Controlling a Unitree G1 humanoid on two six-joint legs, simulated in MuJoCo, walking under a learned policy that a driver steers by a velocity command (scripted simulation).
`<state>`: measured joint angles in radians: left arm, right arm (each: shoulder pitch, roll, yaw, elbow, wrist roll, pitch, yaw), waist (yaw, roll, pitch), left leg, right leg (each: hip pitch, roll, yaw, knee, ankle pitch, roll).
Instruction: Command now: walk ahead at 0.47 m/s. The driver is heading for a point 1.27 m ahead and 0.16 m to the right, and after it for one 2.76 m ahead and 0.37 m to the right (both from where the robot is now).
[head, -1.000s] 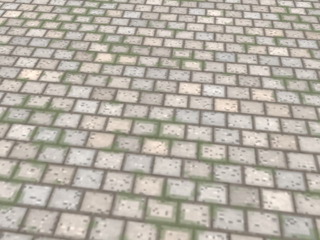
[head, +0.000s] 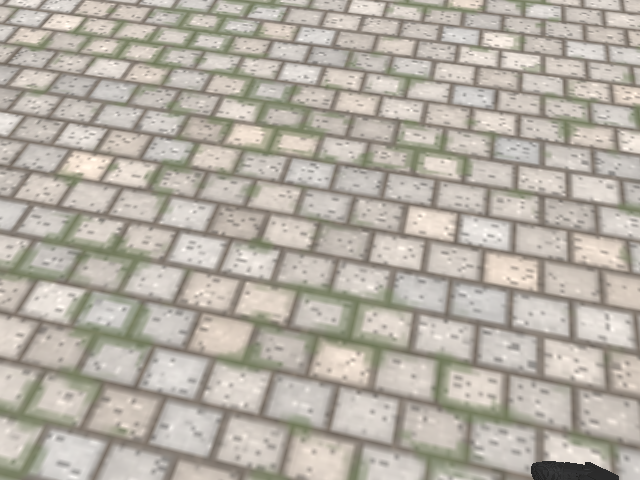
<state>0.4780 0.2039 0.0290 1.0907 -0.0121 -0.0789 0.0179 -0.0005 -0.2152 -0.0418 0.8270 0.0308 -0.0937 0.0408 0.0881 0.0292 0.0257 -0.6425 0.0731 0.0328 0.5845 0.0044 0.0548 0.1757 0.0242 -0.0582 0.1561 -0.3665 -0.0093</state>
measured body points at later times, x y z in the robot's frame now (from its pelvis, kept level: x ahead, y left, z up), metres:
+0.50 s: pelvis +0.29 +0.03 +0.02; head +0.31 +0.03 +0.47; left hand +0.47 +0.27 -0.09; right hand +0.27 -0.23 -0.12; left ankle +0.20 +0.12 -0.73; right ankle +0.49 -0.13 -0.68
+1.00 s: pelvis +0.58 -0.02 +0.02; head +0.60 -0.03 +0.47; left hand +0.56 +0.24 -0.12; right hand +0.75 -0.27 -0.09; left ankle +0.76 +0.16 -0.66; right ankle +0.51 -0.11 -0.73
